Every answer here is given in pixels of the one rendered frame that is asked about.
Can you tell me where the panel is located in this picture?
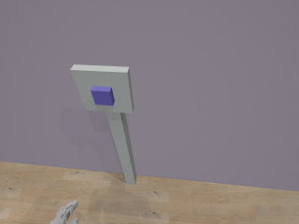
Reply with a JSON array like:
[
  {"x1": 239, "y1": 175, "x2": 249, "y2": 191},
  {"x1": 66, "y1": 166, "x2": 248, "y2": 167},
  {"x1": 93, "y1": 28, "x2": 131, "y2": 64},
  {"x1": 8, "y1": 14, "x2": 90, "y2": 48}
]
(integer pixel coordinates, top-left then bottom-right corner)
[{"x1": 70, "y1": 64, "x2": 137, "y2": 185}]

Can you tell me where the button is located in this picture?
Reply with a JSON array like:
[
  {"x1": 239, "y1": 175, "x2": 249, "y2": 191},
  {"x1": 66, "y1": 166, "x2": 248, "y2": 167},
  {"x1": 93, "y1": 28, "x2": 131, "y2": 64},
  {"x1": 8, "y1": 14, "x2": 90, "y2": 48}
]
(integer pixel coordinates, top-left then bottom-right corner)
[{"x1": 91, "y1": 86, "x2": 115, "y2": 106}]

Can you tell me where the left robot hand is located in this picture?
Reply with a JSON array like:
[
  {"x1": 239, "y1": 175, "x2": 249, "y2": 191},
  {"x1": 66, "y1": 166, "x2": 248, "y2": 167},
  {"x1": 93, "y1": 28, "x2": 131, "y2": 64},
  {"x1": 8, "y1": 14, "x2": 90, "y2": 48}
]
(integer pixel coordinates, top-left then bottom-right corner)
[{"x1": 50, "y1": 200, "x2": 78, "y2": 224}]

